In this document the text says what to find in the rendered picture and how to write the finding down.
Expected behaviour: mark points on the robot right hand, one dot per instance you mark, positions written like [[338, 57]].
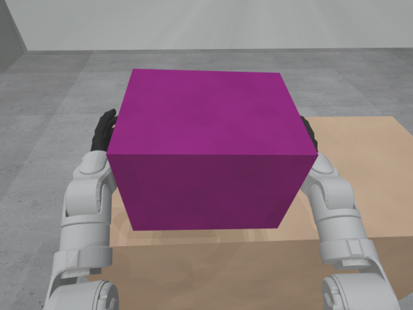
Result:
[[310, 131]]

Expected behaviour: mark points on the pedestal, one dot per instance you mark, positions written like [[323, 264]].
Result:
[[275, 269]]

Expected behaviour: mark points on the robot left hand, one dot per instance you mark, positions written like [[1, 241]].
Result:
[[104, 130]]

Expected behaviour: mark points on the robot right upper arm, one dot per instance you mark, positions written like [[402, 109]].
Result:
[[357, 291]]

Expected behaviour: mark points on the robot right forearm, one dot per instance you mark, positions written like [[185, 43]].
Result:
[[343, 240]]

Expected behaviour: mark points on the robot left forearm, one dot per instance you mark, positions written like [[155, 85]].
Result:
[[85, 235]]

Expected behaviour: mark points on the carton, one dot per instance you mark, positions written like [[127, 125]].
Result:
[[197, 150]]

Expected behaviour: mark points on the robot left upper arm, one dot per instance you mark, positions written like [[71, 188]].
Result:
[[96, 295]]

